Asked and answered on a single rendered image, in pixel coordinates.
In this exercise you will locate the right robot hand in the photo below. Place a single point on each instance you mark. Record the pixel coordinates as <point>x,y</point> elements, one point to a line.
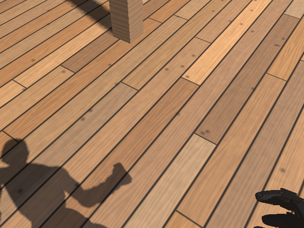
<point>285,199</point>

